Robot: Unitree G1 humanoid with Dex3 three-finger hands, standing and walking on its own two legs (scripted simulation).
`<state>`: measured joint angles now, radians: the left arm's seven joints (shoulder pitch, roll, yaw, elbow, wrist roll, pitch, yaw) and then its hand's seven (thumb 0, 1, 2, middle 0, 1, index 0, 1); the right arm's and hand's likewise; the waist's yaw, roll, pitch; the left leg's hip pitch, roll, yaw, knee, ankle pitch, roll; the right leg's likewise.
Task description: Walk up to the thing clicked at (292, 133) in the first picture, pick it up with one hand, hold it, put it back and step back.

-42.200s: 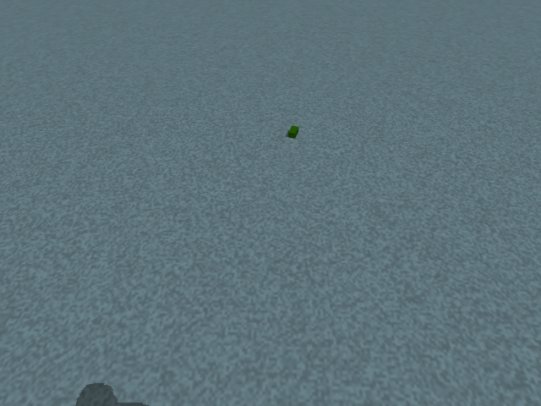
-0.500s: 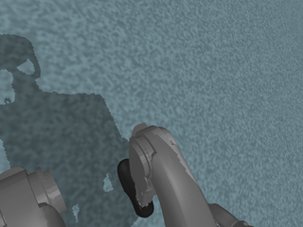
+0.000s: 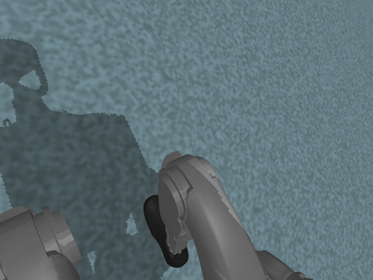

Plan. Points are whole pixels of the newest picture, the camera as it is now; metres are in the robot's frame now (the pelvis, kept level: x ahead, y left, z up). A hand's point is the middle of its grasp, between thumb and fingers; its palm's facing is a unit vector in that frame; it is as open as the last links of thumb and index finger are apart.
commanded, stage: open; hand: left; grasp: from above
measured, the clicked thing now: out of the picture +0.45 +0.35 -0.28
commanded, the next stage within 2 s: withdraw in 0.20 s
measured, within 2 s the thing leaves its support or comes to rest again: neither
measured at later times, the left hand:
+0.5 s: hand out of the picture +0.45 +0.35 -0.22, palm faces -0.35 -0.15 -0.93, open 12.5 cm
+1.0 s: hand out of the picture +0.42 +0.35 -0.08, palm faces -0.49 -0.16 -0.86, open 12.8 cm
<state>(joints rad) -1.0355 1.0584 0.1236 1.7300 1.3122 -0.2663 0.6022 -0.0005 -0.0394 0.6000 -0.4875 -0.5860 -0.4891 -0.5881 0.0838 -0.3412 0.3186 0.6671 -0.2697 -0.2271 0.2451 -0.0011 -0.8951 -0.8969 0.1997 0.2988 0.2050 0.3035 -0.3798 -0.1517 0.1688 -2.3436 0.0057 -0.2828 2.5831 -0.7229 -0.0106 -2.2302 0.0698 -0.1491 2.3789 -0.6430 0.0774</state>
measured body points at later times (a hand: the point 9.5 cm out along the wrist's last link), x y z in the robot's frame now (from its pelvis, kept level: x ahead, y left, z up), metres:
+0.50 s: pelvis +0.00 +0.00 +0.00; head +0.26 +0.14 +0.34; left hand +0.46 +0.36 -0.17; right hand +0.07 -0.25 -0.05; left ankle +0.06 +0.13 -0.26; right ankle +0.12 -0.13 -0.26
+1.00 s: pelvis -0.01 -0.01 +0.05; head +0.21 +0.08 +0.43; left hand +0.44 +0.36 -0.03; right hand +0.10 -0.28 -0.04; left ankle +0.06 +0.13 -0.26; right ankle +0.12 -0.13 -0.26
